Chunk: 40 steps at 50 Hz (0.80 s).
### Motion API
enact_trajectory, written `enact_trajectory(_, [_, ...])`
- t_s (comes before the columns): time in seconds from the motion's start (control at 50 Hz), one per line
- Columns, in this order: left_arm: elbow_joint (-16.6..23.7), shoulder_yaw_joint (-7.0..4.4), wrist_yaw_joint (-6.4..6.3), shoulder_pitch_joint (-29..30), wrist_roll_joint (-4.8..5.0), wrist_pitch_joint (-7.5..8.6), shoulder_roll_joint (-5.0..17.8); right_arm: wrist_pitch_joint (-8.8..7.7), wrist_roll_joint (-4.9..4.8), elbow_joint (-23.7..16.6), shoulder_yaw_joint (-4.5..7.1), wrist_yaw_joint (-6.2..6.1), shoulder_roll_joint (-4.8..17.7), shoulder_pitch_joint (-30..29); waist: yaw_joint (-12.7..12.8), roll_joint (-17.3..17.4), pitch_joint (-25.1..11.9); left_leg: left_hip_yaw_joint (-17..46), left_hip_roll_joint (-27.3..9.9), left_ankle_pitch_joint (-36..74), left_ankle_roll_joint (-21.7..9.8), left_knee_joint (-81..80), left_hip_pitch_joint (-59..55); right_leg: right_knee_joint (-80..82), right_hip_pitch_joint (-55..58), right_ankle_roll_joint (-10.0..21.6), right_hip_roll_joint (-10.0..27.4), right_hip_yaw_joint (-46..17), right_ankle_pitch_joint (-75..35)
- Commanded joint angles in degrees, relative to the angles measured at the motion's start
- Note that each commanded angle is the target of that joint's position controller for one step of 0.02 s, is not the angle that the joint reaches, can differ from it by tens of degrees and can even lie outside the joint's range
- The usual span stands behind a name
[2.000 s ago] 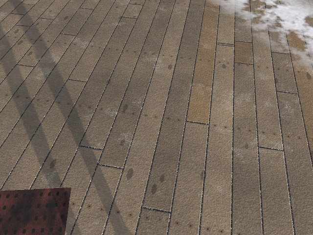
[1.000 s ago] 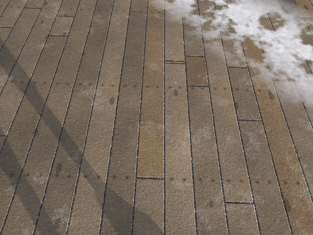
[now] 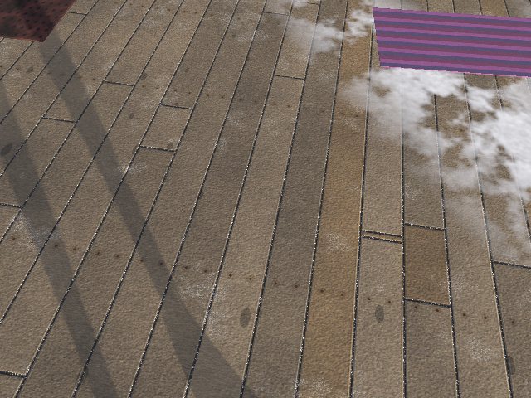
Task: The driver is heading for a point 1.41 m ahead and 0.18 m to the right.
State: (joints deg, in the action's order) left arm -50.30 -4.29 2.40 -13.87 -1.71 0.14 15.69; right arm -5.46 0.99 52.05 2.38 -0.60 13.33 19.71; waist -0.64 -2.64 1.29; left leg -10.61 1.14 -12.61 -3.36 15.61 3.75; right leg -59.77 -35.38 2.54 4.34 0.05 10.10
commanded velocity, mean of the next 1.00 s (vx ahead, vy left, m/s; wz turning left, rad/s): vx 0.50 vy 0.00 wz -0.22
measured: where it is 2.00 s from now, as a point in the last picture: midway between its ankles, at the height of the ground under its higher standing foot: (304, 222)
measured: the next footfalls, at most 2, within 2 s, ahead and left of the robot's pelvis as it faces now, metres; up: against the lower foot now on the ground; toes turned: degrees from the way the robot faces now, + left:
right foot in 0.26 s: +0.28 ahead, -0.11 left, +0.00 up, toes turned -14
left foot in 0.80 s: +0.63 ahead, -0.06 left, +0.00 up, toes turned -14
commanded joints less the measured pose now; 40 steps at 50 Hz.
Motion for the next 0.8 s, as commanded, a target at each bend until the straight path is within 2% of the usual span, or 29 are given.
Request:
enact_trajectory(0.02, [4.59,0.56,0.93,3.80,-0.05,0.17,-0.43,-1.06,0.07,-2.14,0.80,-0.17,4.60,-0.47,0.78,7.03,3.39,4.98,-14.81,18.15,-4.85,-7.93,0.76,5.79,-4.73,-0.62,1.27,0.23,-6.71])
enact_trajectory(0.06, [6.23,1.20,1.42,8.23,-0.08,0.34,-1.02,-1.01,0.11,-1.56,0.98,-0.26,5.44,0.31,-0.08,7.02,4.18,2.03,-14.39,19.95,-4.41,-7.74,0.94,13.27,-2.13,-0.17,0.56,2.47,-10.18])
enact_trajectory(0.12, [8.47,1.57,1.90,13.08,-0.37,0.36,-0.44,-0.62,0.15,-0.16,1.43,-0.62,7.23,3.20,-1.28,6.43,5.01,-0.32,-16.09,24.72,-3.97,-6.52,-3.14,19.96,-0.06,1.85,-0.52,5.73,-8.88])
enact_trajectory(0.16, [9.20,1.41,1.83,13.71,-0.56,0.37,0.29,0.02,0.24,0.55,1.62,-0.91,8.10,4.15,-0.96,6.49,4.54,-2.17,-16.78,34.74,-3.32,-2.65,-7.13,22.51,1.81,3.80,-2.27,7.47,-5.01])
enact_trajectory(0.2, [8.70,0.86,1.29,10.62,-0.71,0.33,1.45,0.84,0.39,0.85,2.03,-1.28,9.88,4.09,0.82,8.03,1.61,-3.92,-17.03,52.12,-2.71,6.01,-10.05,23.32,7.38,6.25,-6.06,9.72,1.47])
enact_trajectory(0.22, [7.57,0.30,0.96,6.13,-0.67,0.55,2.40,1.51,0.47,0.90,2.30,-1.33,10.83,4.02,2.78,8.30,-1.15,-4.33,-17.06,56.74,-2.69,13.94,-10.31,24.37,12.41,7.72,-8.22,10.04,4.35])
enact_trajectory(0.24, [5.38,-0.60,0.41,-1.21,-0.91,1.09,3.76,2.09,0.28,0.61,2.42,-1.24,11.38,3.70,6.02,7.18,-5.44,-4.89,-16.61,52.76,-2.00,25.44,-6.87,28.22,22.12,9.42,-10.02,9.23,3.67])
enact_trajectory(0.26, [2.80,-2.33,-0.57,-10.17,-1.59,1.37,8.12,2.15,0.36,-0.76,2.14,-1.01,10.46,3.43,9.87,2.39,-10.87,-5.18,-14.97,36.50,-0.11,42.14,4.32,31.95,36.37,12.22,-4.35,-0.42,7.69])
enact_trajectory(0.28, [3.71,-4.00,-1.31,-8.44,-1.09,1.05,15.29,1.71,-0.11,-5.03,0.68,0.43,3.03,5.93,4.97,-12.07,-15.10,-2.41,-3.16,-17.89,3.65,63.81,31.62,35.38,54.50,21.51,13.63,-31.58,7.08])
enact_trajectory(0.3, [4.41,-3.91,-1.57,-10.82,0.66,0.28,14.67,0.92,0.26,-6.92,1.68,0.63,8.33,-2.43,8.64,-2.16,-16.88,10.76,-1.00,-17.40,3.58,68.35,38.26,42.91,54.18,22.16,15.15,-42.13,6.84])
enact_trajectory(0.32, [3.66,-3.43,-2.10,-7.26,0.89,0.10,13.03,0.12,-0.47,-8.44,1.43,0.87,7.71,-6.23,6.84,-0.04,-8.11,12.34,-4.65,-10.42,2.86,65.56,41.44,44.08,47.69,20.15,14.08,-32.40,2.36])
enact_trajectory(0.34, [3.65,-2.64,-2.23,-4.47,1.19,0.36,9.79,-0.46,-0.54,-7.83,1.19,0.73,7.39,-5.15,4.09,3.09,-3.47,12.05,-6.70,-6.31,2.67,59.50,38.12,44.84,39.60,17.72,11.71,-26.77,-4.92])
enact_trajectory(0.36, [3.91,-2.12,-2.37,-1.90,1.33,0.83,7.97,-0.06,0.13,-7.16,1.30,0.57,7.23,-4.44,1.70,4.25,-1.05,12.29,-7.87,-5.57,3.02,55.59,34.38,45.29,33.89,15.73,8.55,-21.89,-11.33])
enact_trajectory(0.38, [4.20,-1.60,-2.48,-0.32,1.68,1.30,6.49,1.04,1.16,-6.90,1.21,0.56,6.95,-2.69,-0.19,3.68,-1.19,12.50,-8.28,-5.32,3.83,53.19,30.33,46.01,30.02,14.94,6.37,-18.45,-15.42])
enact_trajectory(0.42, [4.04,-1.35,-2.16,-0.99,1.95,2.57,6.40,2.96,1.91,-7.06,1.14,0.92,5.94,-2.00,-1.34,3.24,-1.99,11.87,-8.05,-5.63,5.13,49.69,27.73,46.55,27.10,14.89,4.20,-15.77,-19.96])
enact_trajectory(0.48, [3.34,-1.70,-2.00,-3.96,1.72,3.22,8.05,3.93,1.77,-9.02,0.88,1.35,5.00,-6.91,-0.33,1.90,-0.23,10.56,-7.96,0.12,6.43,42.53,30.79,48.57,25.61,13.91,2.39,-14.30,-17.32])
enact_trajectory(0.54, [2.23,-1.28,-1.92,-7.73,1.71,3.43,7.02,3.85,1.51,-10.81,0.62,1.63,4.85,-13.43,2.37,0.32,1.26,10.03,-7.80,7.87,6.33,33.37,33.57,49.28,28.48,11.47,1.59,-13.40,-18.06])
enact_trajectory(0.62, [0.56,-0.66,-2.23,-11.61,1.26,4.07,6.65,3.40,0.75,-12.14,0.10,2.25,4.60,-19.07,5.17,-0.40,1.41,8.42,-6.74,13.83,4.04,24.81,34.32,49.13,35.77,8.90,2.75,-10.54,-23.67])
enact_trajectory(0.68, [-0.53,-0.25,-2.72,-13.18,0.45,4.20,6.75,3.03,0.42,-13.48,-0.06,2.63,4.99,-22.67,6.12,-0.72,2.98,7.39,-5.34,12.19,1.57,20.44,34.55,49.11,40.64,8.63,4.93,-9.12,-25.89])
enact_trajectory(0.72, [-1.02,-0.15,-3.24,-12.15,-0.01,4.25,7.28,2.83,0.31,-13.52,0.13,2.85,5.58,-21.54,4.56,-1.10,3.55,7.17,-3.79,8.25,-0.60,17.83,31.41,47.76,42.34,7.85,6.50,-7.33,-31.56])
enact_trajectory(0.74, [-0.99,-0.13,-3.49,-10.75,-0.15,4.34,7.73,2.79,0.22,-12.78,0.37,2.73,5.96,-18.98,2.94,-1.36,2.71,6.55,-2.03,5.78,-1.82,16.71,27.05,45.16,42.27,7.03,6.54,-5.65,-39.71])
enact_trajectory(0.76, [-1.12,-0.18,-3.67,-9.99,-0.36,4.40,8.35,2.77,0.17,-11.45,0.81,2.38,6.73,-14.82,1.08,-1.84,0.54,5.78,0.24,3.29,-2.99,16.27,21.63,40.40,42.67,6.24,6.47,-4.29,-48.75])
enact_trajectory(0.78, [-1.30,-0.21,-3.68,-9.44,-0.60,4.22,8.79,2.58,0.23,-9.19,1.45,1.94,7.73,-8.02,-1.92,-1.29,-3.00,4.99,2.57,2.04,-4.29,14.46,14.55,31.56,42.72,5.51,5.60,-2.55,-54.42])
enact_trajectory(0.8, [-1.04,-0.02,-3.73,-8.65,-0.36,4.16,8.78,2.16,0.82,-6.47,2.14,1.45,8.86,0.94,-6.12,0.17,-7.44,7.03,1.49,4.22,-6.23,11.53,2.84,19.64,37.33,4.42,3.94,-0.28,-49.85])
Velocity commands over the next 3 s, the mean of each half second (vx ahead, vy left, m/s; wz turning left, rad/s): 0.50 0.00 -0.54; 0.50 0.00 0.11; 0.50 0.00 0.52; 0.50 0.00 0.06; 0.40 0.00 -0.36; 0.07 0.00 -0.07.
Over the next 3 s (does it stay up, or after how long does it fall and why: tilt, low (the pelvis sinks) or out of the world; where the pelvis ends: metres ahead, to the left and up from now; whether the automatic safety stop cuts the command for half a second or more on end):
stays up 1.38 -0.11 0.00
